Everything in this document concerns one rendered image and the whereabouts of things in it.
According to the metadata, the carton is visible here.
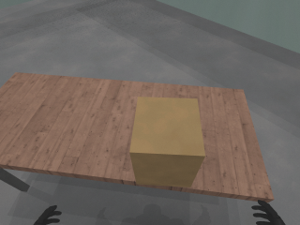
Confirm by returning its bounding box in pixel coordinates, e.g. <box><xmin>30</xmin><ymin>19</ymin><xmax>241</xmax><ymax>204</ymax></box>
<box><xmin>129</xmin><ymin>97</ymin><xmax>205</xmax><ymax>188</ymax></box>

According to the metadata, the left robot hand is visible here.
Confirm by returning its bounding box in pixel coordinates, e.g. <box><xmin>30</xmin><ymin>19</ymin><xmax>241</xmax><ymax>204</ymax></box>
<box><xmin>34</xmin><ymin>205</ymin><xmax>62</xmax><ymax>225</ymax></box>

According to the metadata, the right robot hand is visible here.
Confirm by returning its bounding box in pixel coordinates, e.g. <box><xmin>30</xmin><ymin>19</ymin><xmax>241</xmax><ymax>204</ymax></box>
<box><xmin>251</xmin><ymin>200</ymin><xmax>286</xmax><ymax>225</ymax></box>

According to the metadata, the table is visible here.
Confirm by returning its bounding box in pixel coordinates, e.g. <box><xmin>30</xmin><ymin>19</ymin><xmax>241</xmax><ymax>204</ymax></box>
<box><xmin>0</xmin><ymin>72</ymin><xmax>274</xmax><ymax>203</ymax></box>

